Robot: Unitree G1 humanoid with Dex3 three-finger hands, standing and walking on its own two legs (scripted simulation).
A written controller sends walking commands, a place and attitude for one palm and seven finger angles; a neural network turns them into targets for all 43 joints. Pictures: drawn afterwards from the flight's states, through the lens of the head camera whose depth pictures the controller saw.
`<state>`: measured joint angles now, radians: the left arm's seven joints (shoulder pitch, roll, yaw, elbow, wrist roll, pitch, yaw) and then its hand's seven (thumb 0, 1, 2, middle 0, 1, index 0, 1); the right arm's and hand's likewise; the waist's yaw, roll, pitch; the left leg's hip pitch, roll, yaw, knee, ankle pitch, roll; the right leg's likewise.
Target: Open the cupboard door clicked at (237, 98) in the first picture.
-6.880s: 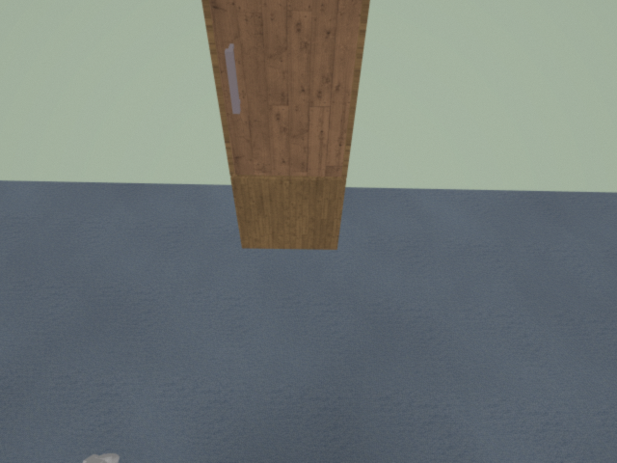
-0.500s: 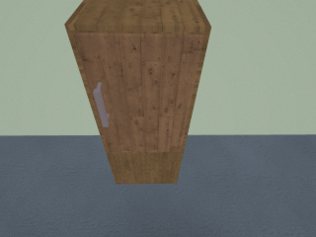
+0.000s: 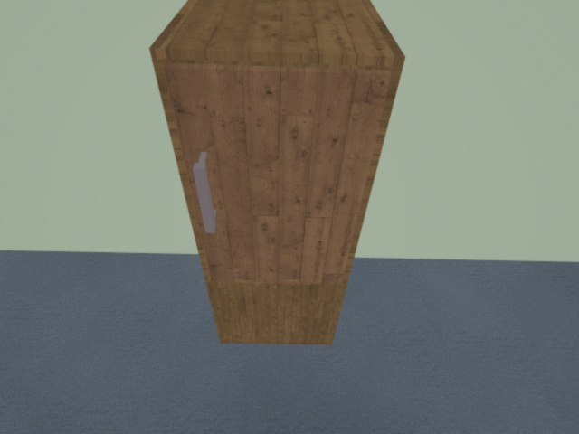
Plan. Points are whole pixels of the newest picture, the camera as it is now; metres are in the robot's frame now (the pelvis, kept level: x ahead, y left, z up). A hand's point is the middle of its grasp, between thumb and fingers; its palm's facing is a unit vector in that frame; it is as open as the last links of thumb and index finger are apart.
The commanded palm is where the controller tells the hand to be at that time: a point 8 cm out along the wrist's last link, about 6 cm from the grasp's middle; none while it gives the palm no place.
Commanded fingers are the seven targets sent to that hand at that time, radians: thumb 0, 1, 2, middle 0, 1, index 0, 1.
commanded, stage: come to a stop and stand still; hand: left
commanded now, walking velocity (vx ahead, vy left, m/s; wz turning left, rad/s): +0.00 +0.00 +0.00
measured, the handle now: (207, 194) +0.55 +0.20 +0.01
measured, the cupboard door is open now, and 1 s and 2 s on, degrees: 0 0 0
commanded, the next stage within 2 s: look again from close up in 0.44 s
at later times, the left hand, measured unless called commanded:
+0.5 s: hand out of the picture -0.04 +0.16 -0.17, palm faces +0.04 -0.99 -0.16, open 7.4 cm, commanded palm none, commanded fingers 0.00 0.90 0.90 -0.20 -0.30 -0.20 -0.30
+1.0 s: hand out of the picture -0.02 +0.16 -0.17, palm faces +0.04 -0.99 -0.15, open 7.4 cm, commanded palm none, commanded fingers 0.00 0.90 0.90 -0.20 -0.30 -0.20 -0.30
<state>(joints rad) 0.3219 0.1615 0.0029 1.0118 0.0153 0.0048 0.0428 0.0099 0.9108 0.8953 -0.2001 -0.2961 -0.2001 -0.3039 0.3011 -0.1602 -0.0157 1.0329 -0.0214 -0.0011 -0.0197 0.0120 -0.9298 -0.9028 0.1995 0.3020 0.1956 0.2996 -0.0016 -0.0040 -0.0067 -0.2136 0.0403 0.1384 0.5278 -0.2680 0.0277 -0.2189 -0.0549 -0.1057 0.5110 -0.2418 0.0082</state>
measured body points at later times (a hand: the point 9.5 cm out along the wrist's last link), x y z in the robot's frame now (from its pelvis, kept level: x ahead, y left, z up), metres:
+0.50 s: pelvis -0.02 +0.01 +0.00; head -0.01 +0.01 +0.45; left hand -0.04 +0.22 -0.16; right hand -0.03 -0.20 -0.16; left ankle +0.02 +0.10 -0.74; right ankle +0.02 -0.12 -0.74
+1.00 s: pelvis -0.01 +0.01 +0.01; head +0.00 +0.01 +0.45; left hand -0.02 +0.21 -0.16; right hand -0.03 -0.20 -0.16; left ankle +0.02 +0.10 -0.74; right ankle +0.02 -0.12 -0.74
